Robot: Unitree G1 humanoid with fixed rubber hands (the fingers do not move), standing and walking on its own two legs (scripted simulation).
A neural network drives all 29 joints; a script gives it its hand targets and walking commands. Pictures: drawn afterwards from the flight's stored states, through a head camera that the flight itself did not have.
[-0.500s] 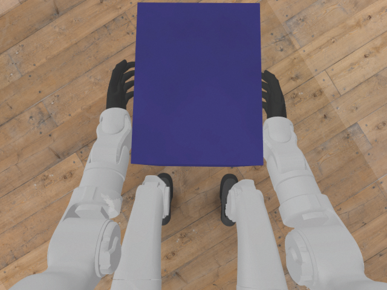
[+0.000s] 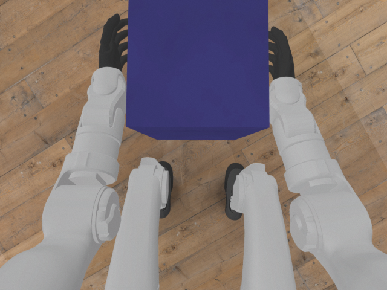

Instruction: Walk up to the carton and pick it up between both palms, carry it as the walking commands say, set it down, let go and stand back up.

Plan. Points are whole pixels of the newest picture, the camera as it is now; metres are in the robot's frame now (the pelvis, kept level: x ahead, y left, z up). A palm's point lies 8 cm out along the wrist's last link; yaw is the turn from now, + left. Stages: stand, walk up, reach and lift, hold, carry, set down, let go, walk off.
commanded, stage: set down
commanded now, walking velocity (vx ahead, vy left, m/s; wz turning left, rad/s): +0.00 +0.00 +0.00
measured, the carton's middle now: (196, 70) +0.50 +0.03 -0.23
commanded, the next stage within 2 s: none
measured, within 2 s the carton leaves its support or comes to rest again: neither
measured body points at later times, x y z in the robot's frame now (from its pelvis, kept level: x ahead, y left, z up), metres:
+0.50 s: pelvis -0.02 +0.00 -0.08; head +0.35 +0.02 +0.15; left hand +0.52 +0.20 -0.25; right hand +0.52 -0.11 -0.27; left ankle +0.10 +0.14 -0.52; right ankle +0.11 -0.13 -0.52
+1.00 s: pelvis -0.02 +0.01 -0.14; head +0.36 +0.03 +0.09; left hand +0.55 +0.21 -0.31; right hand +0.55 -0.10 -0.33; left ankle +0.10 +0.14 -0.52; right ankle +0.11 -0.13 -0.52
